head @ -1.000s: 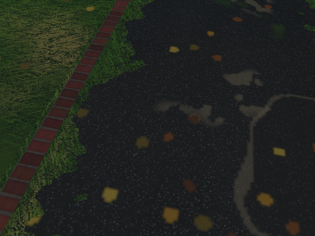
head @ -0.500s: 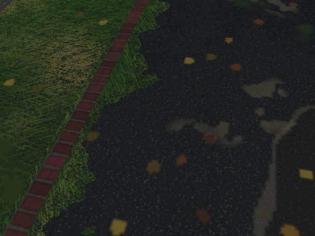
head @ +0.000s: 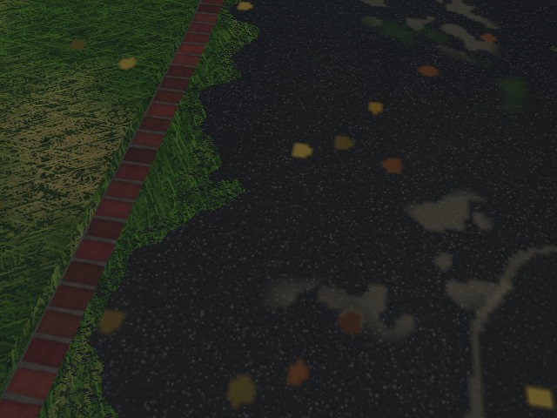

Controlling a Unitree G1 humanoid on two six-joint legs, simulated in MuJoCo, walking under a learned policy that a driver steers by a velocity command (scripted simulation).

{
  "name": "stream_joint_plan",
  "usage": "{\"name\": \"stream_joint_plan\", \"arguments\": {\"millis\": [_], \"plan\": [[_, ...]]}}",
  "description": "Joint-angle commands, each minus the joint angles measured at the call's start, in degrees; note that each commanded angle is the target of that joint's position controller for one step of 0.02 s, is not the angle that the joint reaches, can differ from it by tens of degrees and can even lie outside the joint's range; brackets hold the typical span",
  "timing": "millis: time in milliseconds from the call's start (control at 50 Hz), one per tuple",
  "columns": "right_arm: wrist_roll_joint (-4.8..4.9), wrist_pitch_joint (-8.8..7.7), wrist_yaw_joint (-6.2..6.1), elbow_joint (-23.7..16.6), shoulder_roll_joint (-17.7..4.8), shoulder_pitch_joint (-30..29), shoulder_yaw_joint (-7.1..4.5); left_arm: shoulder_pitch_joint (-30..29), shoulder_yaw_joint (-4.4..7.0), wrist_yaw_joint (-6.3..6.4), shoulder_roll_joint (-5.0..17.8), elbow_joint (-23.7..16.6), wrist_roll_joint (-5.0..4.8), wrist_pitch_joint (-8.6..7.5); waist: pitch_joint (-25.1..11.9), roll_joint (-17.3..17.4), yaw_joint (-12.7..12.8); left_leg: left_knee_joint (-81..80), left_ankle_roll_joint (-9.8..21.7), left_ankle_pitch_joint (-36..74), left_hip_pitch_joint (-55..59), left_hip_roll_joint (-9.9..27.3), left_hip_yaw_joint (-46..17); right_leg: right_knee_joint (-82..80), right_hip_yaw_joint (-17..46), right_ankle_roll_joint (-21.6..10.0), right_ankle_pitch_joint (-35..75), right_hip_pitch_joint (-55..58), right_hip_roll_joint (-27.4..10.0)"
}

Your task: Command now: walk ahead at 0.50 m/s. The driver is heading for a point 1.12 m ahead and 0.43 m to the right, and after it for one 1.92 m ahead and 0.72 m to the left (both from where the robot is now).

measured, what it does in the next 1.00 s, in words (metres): walks ahead: right foot, then left foot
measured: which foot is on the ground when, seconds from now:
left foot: down 0.00-0.32, up 0.34-0.80, down 0.82-1.00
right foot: up 0.00-0.28, down 0.30-0.84, up 0.86-1.00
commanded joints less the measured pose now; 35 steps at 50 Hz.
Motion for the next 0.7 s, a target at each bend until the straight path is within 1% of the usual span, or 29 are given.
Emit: {"name": "stream_joint_plan", "arguments": {"millis": [20, 60, 100, 140, 180, 220, 240, 260, 280, 300, 320, 340, 360, 380, 400, 420, 440, 460, 480, 500, 540, 600, 660, 700], "plan": [[0.08, -1.61, -0.60, -3.02, -7.79, -3.07, -1.78, 1.58, 0.64, 0.38, 2.71, -3.10, 0.69, 0.15, -0.08, 5.89, 2.25, -12.42, 10.72, 9.55, -1.52, 15.25, -11.17, -6.46, 0.70, 1.81, 8.07, -2.64, -2.45], [0.29, -1.19, -1.04, -2.30, -8.34, -1.93, -1.80, -2.69, 0.30, -0.02, 1.90, -4.15, 0.66, -0.38, 0.66, 5.44, 0.76, -12.41, 9.14, 9.90, -0.83, 13.52, -8.10, -15.52, -0.28, 1.77, 15.48, -2.04, -1.54], [0.59, -0.80, -1.31, -1.36, -9.53, 0.19, -1.99, -7.15, -0.11, -0.60, 0.98, -5.19, 0.44, -0.98, 1.14, 5.06, -1.22, -12.27, 8.03, 8.85, 0.11, 13.14, -6.51, -23.27, -1.81, 1.49, 20.80, 0.14, 0.13], [0.99, -0.34, -1.38, 0.01, -10.60, 2.89, -2.21, -10.53, -0.13, -1.22, 1.17, -6.34, -0.02, -1.29, 1.50, 5.16, -2.74, -11.40, 7.86, 7.19, 3.35, 14.76, -7.18, -27.23, -1.97, 1.13, 22.00, 0.34, 1.04], [1.26, 0.36, -1.54, 1.16, -10.92, 4.28, -2.34, -12.82, 0.08, -1.88, 1.97, -7.56, -0.24, -1.50, 1.97, 5.45, -3.09, -9.41, 7.36, 7.56, 8.11, 16.89, -8.09, -30.16, -1.24, -0.05, 19.87, -1.27, 1.45], [1.41, 1.10, -1.85, 1.96, -11.35, 4.58, -2.57, -13.10, 0.45, -2.46, 2.97, -8.24, -0.13, -1.67, 1.55, 5.86, -2.23, -6.68, 6.37, 10.23, 12.35, 18.85, -9.06, -32.20, -1.02, -1.66, 15.27, -1.11, 2.05], [1.40, 1.46, -2.02, 2.21, -11.62, 4.34, -2.68, -11.91, 0.68, -2.61, 3.52, -8.08, -0.10, -1.73, 0.81, 6.38, -1.32, -4.91, 5.75, 13.26, 13.81, 19.29, -9.25, -32.80, -1.44, -2.42, 12.86, 0.73, 2.61], [1.35, 1.80, -2.15, 2.23, -12.00, 3.46, -2.75, -8.97, 1.17, -2.59, 4.43, -7.44, -0.04, -1.80, -0.98, 6.96, 0.60, -1.16, 4.94, 20.43, 14.46, 18.75, -8.63, -33.68, -2.78, -3.43, 10.96, 5.28, 3.98], [1.17, 2.20, -2.24, 2.17, -11.42, 2.59, -2.46, -1.99, 2.30, -2.28, 6.21, -5.42, 0.11, -1.81, -5.29, 6.26, 4.40, 7.59, 3.57, 28.34, 13.24, 16.14, -6.42, -35.11, -4.72, -4.98, 11.15, 14.97, 5.93], [0.29, 2.29, -2.43, 1.41, -8.87, 3.26, -1.33, 7.56, 3.64, -1.72, 9.53, -3.14, 0.40, -1.66, -13.21, 3.64, 8.02, 21.44, 1.57, 23.29, 5.93, 13.00, -3.89, -32.70, -0.91, -7.55, 13.21, 30.63, 1.90], [0.09, 1.24, -2.02, -0.36, -2.84, 10.10, 0.63, 12.87, 5.12, -1.43, 15.95, -2.40, 1.41, -1.34, -21.58, -9.92, 6.04, 44.36, -3.03, 0.04, -17.69, 3.81, -1.14, -35.00, 24.88, -16.76, 4.83, 53.17, -12.68], [0.57, -0.02, -1.75, 0.59, -4.54, 8.95, 0.52, 14.49, 4.03, -1.71, 11.58, -2.11, 0.49, -1.19, -24.82, -12.44, 7.52, 52.95, -3.36, -24.95, -26.97, 1.06, -9.08, -44.00, 40.07, -19.14, -2.35, 56.52, -15.41], [2.19, -0.74, -1.33, -0.51, -9.41, 4.18, -0.82, 10.71, 2.90, -1.68, 8.50, -2.51, 0.30, -1.24, -16.09, -7.58, 7.42, 56.79, -2.51, -22.48, -32.46, 4.60, -10.40, -44.92, 32.66, -16.20, -5.64, 50.53, -13.91], [2.38, -1.04, -1.34, -1.55, -9.37, 0.26, -0.72, 6.83, 2.47, -1.58, 7.11, -3.23, 0.40, -1.16, -10.50, -3.69, 6.11, 54.94, -2.01, -17.27, -32.51, 7.68, -8.47, -45.63, 25.09, -14.45, -2.35, 42.67, -11.72], [1.45, -0.93, -1.53, -1.92, -8.77, -1.86, -0.75, 3.62, 2.02, -1.68, 5.63, -3.42, 0.67, -1.15, -6.22, -1.02, 4.54, 51.15, -2.24, -13.15, -30.93, 9.71, -7.43, -47.31, 19.72, -13.70, 2.91, 35.21, -9.45], [0.91, -0.38, -1.65, -1.65, -8.35, -1.40, -1.05, 1.70, 1.56, -1.77, 4.18, -3.72, 1.16, -1.44, -4.63, -1.87, 2.66, 48.03, -2.45, -10.00, -27.44, 11.49, -7.81, -49.11, 15.96, -12.96, 7.00, 30.21, -7.52], [0.82, 0.28, -1.64, -1.12, -7.35, -0.09, -0.93, 0.82, 1.54, -1.86, 3.95, -3.68, 1.32, -1.68, -4.45, -2.88, 1.51, 46.77, -2.95, -8.16, -24.44, 11.92, -7.67, -50.81, 13.82, -13.03, 9.25, 27.23, -6.48], [0.71, 0.87, -1.72, -0.63, -6.24, 0.93, -0.73, 0.82, 1.67, -1.89, 4.15, -3.35, 1.14, -2.09, -4.52, -2.79, 0.88, 45.77, -3.49, -7.11, -23.15, 11.99, -7.22, -52.05, 11.90, -13.59, 11.95, 25.70, -6.00], [0.56, 1.34, -1.86, -0.63, -5.68, 0.88, -0.63, 1.09, 1.83, -1.83, 4.61, -2.83, 0.94, -2.43, -3.99, -2.35, 0.48, 44.24, -4.07, -5.89, -23.28, 12.16, -6.99, -53.05, 10.01, -14.04, 14.25, 24.71, -5.82], [0.36, 1.59, -2.01, -1.12, -5.41, -0.50, -0.57, 1.53, 2.04, -1.65, 5.26, -2.28, 0.86, -2.60, -3.10, -1.77, 0.47, 42.01, -4.65, -3.93, -24.58, 12.33, -6.87, -53.96, 8.55, -14.34, 16.03, 24.45, -5.71], [0.06, 1.58, -2.13, -2.36, -5.01, -4.54, -0.42, 3.00, 2.27, -1.10, 5.96, -1.15, 0.79, -2.45, -1.64, -0.64, 1.39, 35.56, -5.59, 1.46, -27.53, 12.57, -6.78, -54.98, 6.18, -14.16, 18.20, 25.74, -5.34], [0.22, 0.95, -1.59, -3.51, -3.70, -9.94, 0.05, 4.76, 2.36, -0.50, 6.61, 0.04, 0.45, -1.90, -0.39, -0.73, 3.28, 24.28, -5.68, 10.35, -26.62, 11.42, -5.59, -55.57, 2.24, -12.33, 17.65, 26.86, -3.50], [0.42, 0.22, -0.92, -5.47, -3.27, -16.43, 0.32, 8.89, 2.64, -0.18, 7.57, 2.06, -0.26, -1.19, 1.32, -0.13, 5.63, 16.28, -5.84, 13.44, -25.00, 9.42, -4.75, -54.65, 3.11, -12.13, 15.70, 28.53, -3.84], [0.66, -0.34, -0.27, -6.52, -3.67, -19.27, 0.27, 10.53, 2.84, 0.05, 7.89, 2.99, -0.51, -0.50, 2.01, -0.28, 6.20, 12.97, -5.58, 12.41, -25.13, 8.48, -5.21, -52.61, 4.74, -12.15, 15.59, 31.27, -5.12]]}}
